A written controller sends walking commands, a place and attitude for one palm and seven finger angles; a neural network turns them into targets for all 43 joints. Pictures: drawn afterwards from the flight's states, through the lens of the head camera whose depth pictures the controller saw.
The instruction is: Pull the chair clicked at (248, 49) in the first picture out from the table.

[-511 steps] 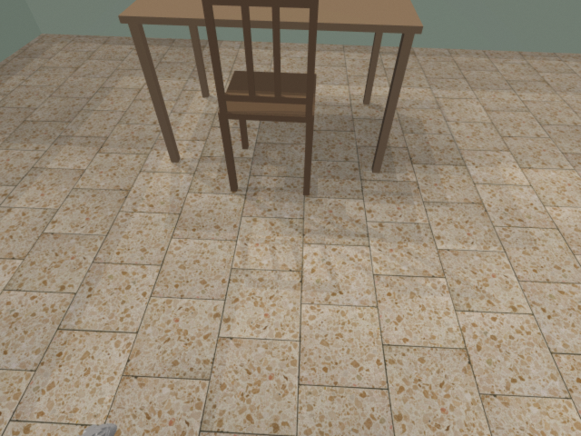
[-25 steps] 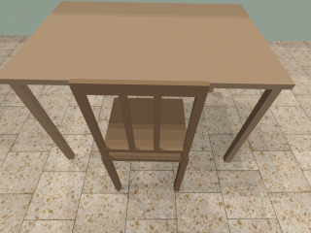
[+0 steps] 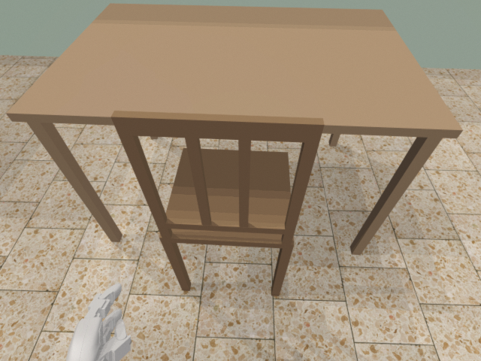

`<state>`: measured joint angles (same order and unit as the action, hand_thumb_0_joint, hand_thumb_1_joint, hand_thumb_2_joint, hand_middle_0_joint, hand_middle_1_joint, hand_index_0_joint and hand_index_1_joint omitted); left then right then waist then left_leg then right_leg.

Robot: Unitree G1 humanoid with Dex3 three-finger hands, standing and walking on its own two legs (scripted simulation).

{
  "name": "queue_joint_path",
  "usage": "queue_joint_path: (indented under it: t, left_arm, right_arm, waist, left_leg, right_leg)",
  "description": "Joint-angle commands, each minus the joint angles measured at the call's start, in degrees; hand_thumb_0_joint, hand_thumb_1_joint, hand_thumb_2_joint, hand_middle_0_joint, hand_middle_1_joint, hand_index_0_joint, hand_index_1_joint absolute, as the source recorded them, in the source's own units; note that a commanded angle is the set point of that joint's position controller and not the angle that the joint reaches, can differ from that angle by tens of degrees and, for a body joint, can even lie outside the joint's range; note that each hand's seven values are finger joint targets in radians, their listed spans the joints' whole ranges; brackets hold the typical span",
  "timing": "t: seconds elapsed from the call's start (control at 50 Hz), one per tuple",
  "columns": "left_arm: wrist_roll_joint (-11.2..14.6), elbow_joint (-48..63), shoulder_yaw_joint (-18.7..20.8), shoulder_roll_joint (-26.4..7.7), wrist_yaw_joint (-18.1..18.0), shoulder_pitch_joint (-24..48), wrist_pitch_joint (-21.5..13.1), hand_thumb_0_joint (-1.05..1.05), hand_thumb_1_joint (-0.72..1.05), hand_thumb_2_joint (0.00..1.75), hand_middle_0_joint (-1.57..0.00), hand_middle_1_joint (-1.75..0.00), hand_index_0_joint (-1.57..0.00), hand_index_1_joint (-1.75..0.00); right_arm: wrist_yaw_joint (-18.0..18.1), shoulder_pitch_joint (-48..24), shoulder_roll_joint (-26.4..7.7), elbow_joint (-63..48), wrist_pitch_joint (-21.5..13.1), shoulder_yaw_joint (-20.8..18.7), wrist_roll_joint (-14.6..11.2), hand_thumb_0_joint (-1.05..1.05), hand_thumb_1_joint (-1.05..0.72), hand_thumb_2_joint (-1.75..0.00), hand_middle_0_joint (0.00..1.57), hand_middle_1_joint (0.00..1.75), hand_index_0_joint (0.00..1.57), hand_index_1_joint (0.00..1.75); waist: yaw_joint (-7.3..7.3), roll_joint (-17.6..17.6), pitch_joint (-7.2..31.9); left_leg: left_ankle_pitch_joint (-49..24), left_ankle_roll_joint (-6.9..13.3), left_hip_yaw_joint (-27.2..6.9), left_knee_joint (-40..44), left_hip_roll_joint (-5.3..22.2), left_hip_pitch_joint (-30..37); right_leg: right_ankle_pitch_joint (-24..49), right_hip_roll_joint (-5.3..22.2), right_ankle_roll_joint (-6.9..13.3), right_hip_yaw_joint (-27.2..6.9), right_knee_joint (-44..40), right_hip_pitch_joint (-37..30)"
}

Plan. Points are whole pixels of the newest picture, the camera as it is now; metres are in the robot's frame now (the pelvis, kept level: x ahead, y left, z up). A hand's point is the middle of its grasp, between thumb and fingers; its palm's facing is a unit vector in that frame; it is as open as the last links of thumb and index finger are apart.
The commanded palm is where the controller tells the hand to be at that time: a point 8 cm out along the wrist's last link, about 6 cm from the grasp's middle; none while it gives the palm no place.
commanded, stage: raise the hand toward the chair's back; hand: left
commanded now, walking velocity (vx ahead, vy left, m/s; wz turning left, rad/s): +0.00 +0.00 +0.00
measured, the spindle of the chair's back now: (200, 186) +0.50 +0.11 -0.06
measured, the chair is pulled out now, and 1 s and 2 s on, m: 0.00 0.00 0.00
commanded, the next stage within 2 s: aim the fingers beside a spindle in 1.94 s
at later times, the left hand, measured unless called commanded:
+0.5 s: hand (148, 337) +0.17 +0.16 -0.05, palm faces -0.04 -1.00 -0.05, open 11.3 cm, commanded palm +0.16 +0.22 -0.04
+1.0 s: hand (128, 315) +0.20 +0.19 -0.04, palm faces -0.01 -1.00 -0.03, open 15.5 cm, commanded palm +0.19 +0.25 -0.03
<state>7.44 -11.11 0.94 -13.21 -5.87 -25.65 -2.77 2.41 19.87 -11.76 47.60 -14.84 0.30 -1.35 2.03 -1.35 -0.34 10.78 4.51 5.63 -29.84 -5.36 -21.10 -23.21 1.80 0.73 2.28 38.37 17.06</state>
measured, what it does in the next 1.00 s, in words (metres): lowers itself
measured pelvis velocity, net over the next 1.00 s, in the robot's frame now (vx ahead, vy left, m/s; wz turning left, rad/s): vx -0.02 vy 0.01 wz -0.01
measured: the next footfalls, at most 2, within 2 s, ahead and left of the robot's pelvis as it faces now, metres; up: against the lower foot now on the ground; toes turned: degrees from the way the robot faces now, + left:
none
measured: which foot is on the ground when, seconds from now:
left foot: down 0.00-1.00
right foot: down 0.00-1.00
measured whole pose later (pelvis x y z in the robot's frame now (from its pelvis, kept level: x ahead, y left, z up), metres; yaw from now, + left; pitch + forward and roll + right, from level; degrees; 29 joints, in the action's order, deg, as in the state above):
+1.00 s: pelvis -0.02 +0.01 -0.07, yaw -1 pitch +15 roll -4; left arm 15.3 -2.3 7.6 -13.7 13.1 -22.3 -27.1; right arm 3.1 11.4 -14.6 31.6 -10.6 -1.0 -1.4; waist 0.6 2.3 7.8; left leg 24.3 5.1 2.2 -64.8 0.0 -55.8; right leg -31.8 -2.7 2.4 6.4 63.1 46.6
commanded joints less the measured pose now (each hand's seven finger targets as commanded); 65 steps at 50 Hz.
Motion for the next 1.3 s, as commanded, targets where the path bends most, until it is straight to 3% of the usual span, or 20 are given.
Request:
queue_joint_path:
  t: [0.0,0.02,0.04,0.08,0.12,0.14,0.2,0.24,0.26,0.28,0.32,0.38,0.5,0.6,0.76,0.84,0.98,1.04,1.2,1.28]
  left_arm:
    - [3.7,0.3,1.5,4.8,8.9,-2.1,-14.7,0.00,0.69,0.81,-0.18,-0.27,-0.18,-0.27]
    - [5.7,-2.6,4.3,3.0,12.6,-4.8,-19.4,0.00,0.67,0.80,-0.18,-0.26,-0.18,-0.26]
    - [7.3,-1.8,3.8,3.3,17.0,-5.2,-24.2,0.00,0.64,0.79,-0.17,-0.26,-0.17,-0.26]
    - [8.4,-2.4,9.4,-2.4,24.5,-6.0,-30.8,0.00,0.60,0.77,-0.17,-0.25,-0.17,-0.25]
    - [8.0,1.5,13.1,-6.1,25.3,-5.4,-30.0,0.00,0.55,0.75,-0.16,-0.25,-0.16,-0.25]
    - [8.7,4.4,13.1,-6.1,25.0,-3.5,-28.1,0.00,0.53,0.74,-0.16,-0.24,-0.16,-0.24]
    - [9.5,15.6,12.6,-6.8,21.5,5.2,-26.3,0.00,0.46,0.71,-0.16,-0.23,-0.16,-0.23]
    - [8.9,24.5,12.5,-7.3,18.7,9.1,-29.3,0.00,0.41,0.69,-0.15,-0.22,-0.15,-0.22]
    - [8.3,27.5,12.0,-8.0,17.9,11.7,-31.0,0.00,0.39,0.68,-0.15,-0.22,-0.15,-0.22]
    - [8.0,29.8,10.7,-7.8,18.0,13.6,-33.0,0.00,0.36,0.67,-0.15,-0.22,-0.15,-0.22]
    - [7.8,27.1,7.7,-6.2,19.8,13.0,-34.7,0.00,0.32,0.65,-0.14,-0.21,-0.14,-0.21]
    - [8.6,20.6,6.4,-6.6,24.4,13.0,-32.5,0.00,0.25,0.62,-0.13,-0.20,-0.13,-0.20]
    - [11.5,16.6,14.6,-8.7,25.4,4.9,-22.2,0.00,0.11,0.56,-0.12,-0.18,-0.12,-0.18]
    - [10.2,19.1,13.9,-6.2,20.9,2.6,-24.0,0.00,-0.01,0.51,-0.11,-0.16,-0.11,-0.16]
    - [9.3,17.4,11.9,-6.0,20.2,2.6,-28.8,0.00,-0.20,0.43,-0.09,-0.13,-0.09,-0.13]
    - [9.6,20.9,11.7,-6.7,19.7,4.0,-29.4,0.00,-0.29,0.39,-0.08,-0.11,-0.08,-0.11]
    - [8.1,20.8,10.1,-7.0,18.8,6.5,-27.3,0.00,-0.45,0.32,-0.06,-0.09,-0.06,-0.09]
    - [8.4,19.2,10.6,-7.4,19.2,8.1,-25.8,0.00,-0.50,0.30,-0.06,-0.08,-0.06,-0.08]
    - [8.3,20.8,11.8,-8.7,19.6,11.3,-24.3,0.00,-0.50,0.30,-0.06,-0.08,-0.06,-0.08]
    - [8.6,17.6,12.7,-9.1,20.4,11.6,-23.4,0.00,-0.50,0.30,-0.06,-0.08,-0.06,-0.08]
  right_arm:
    - [-0.7,-9.1,-11.1,-13.9,-3.9,-3.4,1.2,0.00,-0.90,-0.90,0.20,0.30,0.20,0.30]
    - [-0.8,-11.7,-10.8,-15.1,-3.5,-4.0,1.2,0.00,-0.90,-0.90,0.20,0.30,0.20,0.30]
    - [-1.1,-13.3,-10.9,-17.2,-3.4,-4.1,1.1,0.00,-0.90,-0.90,0.20,0.30,0.20,0.30]
    - [-2.3,-14.2,-10.5,-20.9,-2.7,-4.9,0.1,0.00,-0.90,-0.90,0.20,0.30,0.20,0.30]
    - [-2.4,-16.0,-10.0,-25.5,-0.9,-5.1,-0.4,0.00,-0.90,-0.90,0.20,0.30,0.20,0.30]
    - [-2.1,-16.9,-9.8,-27.7,0.2,-4.8,-0.8,0.00,-0.90,-0.90,0.20,0.30,0.20,0.30]
    - [-0.9,-15.6,-8.8,-30.3,1.9,-4.4,-0.8,0.00,-0.90,-0.90,0.20,0.30,0.20,0.30]
    - [-0.1,-12.7,-7.7,-29.5,1.7,-4.2,-0.1,0.00,-0.90,-0.90,0.20,0.30,0.20,0.30]
    - [0.2,-11.6,-7.8,-28.4,1.7,-4.0,0.0,0.00,-0.90,-0.90,0.20,0.30,0.20,0.30]
    - [0.7,-11.3,-7.6,-27.9,1.3,-3.8,0.3,0.00,-0.90,-0.90,0.20,0.30,0.20,0.30]
    - [1.1,-10.3,-7.7,-25.6,0.3,-3.1,0.4,0.00,-0.90,-0.90,0.20,0.30,0.20,0.30]
    - [1.7,-9.9,-9.1,-23.4,-0.8,-2.5,-0.2,0.00,-0.90,-0.90,0.20,0.30,0.20,0.30]
    - [2.1,-12.0,-8.1,-23.7,0.4,-2.6,-1.2,0.00,-0.90,-0.90,0.20,0.30,0.20,0.30]
    - [1.5,-12.1,-7.0,-22.8,0.5,-3.2,-0.6,0.00,-0.90,-0.90,0.20,0.30,0.20,0.30]
    - [0.8,-11.3,-8.8,-22.8,0.1,-3.9,-0.3,0.00,-0.90,-0.90,0.20,0.30,0.20,0.30]
    - [0.9,-10.4,-9.3,-23.5,0.3,-3.9,-0.3,0.00,-0.90,-0.90,0.20,0.30,0.20,0.30]
    - [0.7,-10.0,-10.3,-24.8,1.7,-3.1,-0.4,0.00,-0.90,-0.90,0.20,0.30,0.20,0.30]
    - [0.8,-10.1,-10.6,-25.5,2.4,-2.8,-0.4,0.00,-0.90,-0.90,0.20,0.30,0.20,0.30]
    - [0.7,-9.3,-11.1,-26.2,2.9,-2.1,-0.2,0.00,-0.90,-0.90,0.20,0.30,0.20,0.30]
    - [0.7,-9.0,-11.3,-25.8,3.0,-2.0,-0.4,0.00,-0.90,-0.90,0.20,0.30,0.20,0.30]
  waist:
    - [-0.02,-10.0,5.6]
    - [-2.04,-16.1,3.7]
    - [-2.86,-18.0,3.8]
    - [-4.98,-6.8,7.6]
    - [-6.76,-0.1,12.0]
    - [-6.72,0.4,12.6]
    - [-4.22,2.7,13.1]
    - [-2.70,6.2,16.3]
    - [-0.69,3.8,17.5]
    - [-0.05,5.9,18.4]
    - [1.68,7.8,16.0]
    - [2.83,5.0,16.1]
    - [-2.54,0.8,23.7]
    - [-2.56,0.4,22.7]
    - [-1.83,2.4,20.9]
    - [-1.65,5.0,23.1]
    - [-0.79,7.7,20.3]
    - [-0.61,6.0,18.6]
    - [-0.81,8.6,20.1]
    - [-0.45,6.5,18.6]
  left_leg:
    - [9.3,-4.0,-10.5,-11.1,5.6,-6.7]
    - [10.3,-4.2,-8.5,-15.3,5.1,-14.5]
    - [11.4,-4.4,-7.3,-18.6,4.5,-20.7]
    - [10.7,-5.2,-6.0,-23.9,3.9,-25.8]
    - [11.3,-4.1,-4.4,-25.5,3.2,-26.4]
    - [12.7,-3.8,-4.3,-25.8,3.1,-26.9]
    - [16.0,-2.9,-5.5,-28.4,4.1,-27.7]
    - [13.5,-2.3,-6.4,-30.8,5.2,-26.2]
    - [13.1,-2.0,-6.9,-32.2,5.8,-26.6]
    - [11.7,-1.9,-7.2,-33.5,6.0,-26.5]
    - [10.4,-1.9,-8.1,-34.3,6.4,-26.4]
    - [11.1,-1.5,-8.6,-35.9,6.6,-28.6]
    - [5.4,-1.6,-8.8,-32.2,6.1,-26.8]
    - [1.3,-1.8,-9.0,-28.8,6.5,-23.1]
    - [2.7,-1.9,-9.1,-27.0,6.6,-20.3]
    - [3.1,-2.2,-9.9,-25.8,6.9,-16.5]
    - [8.0,-3.4,-13.7,-22.1,8.0,-12.6]
    - [11.7,-3.5,-14.6,-20.8,8.0,-13.5]
    - [11.8,-5.3,-18.0,-18.3,8.9,-8.2]
    - [11.5,-4.8,-16.9,-18.5,8.4,-10.0]
  right_leg:
    - [-2.2,-2.2,0.9,3.4,-0.2,22.8]
    - [-6.1,-1.9,1.0,1.4,1.4,25.5]
    - [-8.6,-1.2,0.8,-1.8,2.8,26.2]
    - [-4.4,0.7,1.4,-7.8,7.1,23.8]
    - [-6.4,-0.2,1.6,-8.4,9.7,22.9]
    - [-8.7,-0.2,1.3,-9.2,9.3,22.9]
    - [-15.4,-0.8,0.8,-11.7,8.2,26.6]
    - [-11.8,-1.3,0.6,-11.8,9.6,27.6]
    - [-10.2,-1.7,-0.2,-11.8,10.2,28.9]
    - [-7.7,-1.6,-0.3,-12.4,10.6,29.1]
    - [-4.3,-2.2,-0.2,-10.6,11.8,31.8]
    - [-4.3,-1.9,-1.6,-11.3,11.2,32.0]
    - [5.1,-0.6,-3.2,-10.5,10.8,20.8]
    - [11.4,-1.7,-2.3,-5.5,13.4,22.1]
    - [4.5,-3.4,0.1,-1.2,15.1,28.4]
    - [2.5,-3.5,0.7,0.1,15.4,29.7]
    - [-1.6,-4.0,1.2,1.9,15.4,33.5]
    - [-2.9,-4.1,1.2,2.1,14.7,33.4]
    - [-2.4,-4.1,1.1,2.4,15.0,33.8]
    - [-2.3,-4.2,1.2,2.5,13.9,32.8]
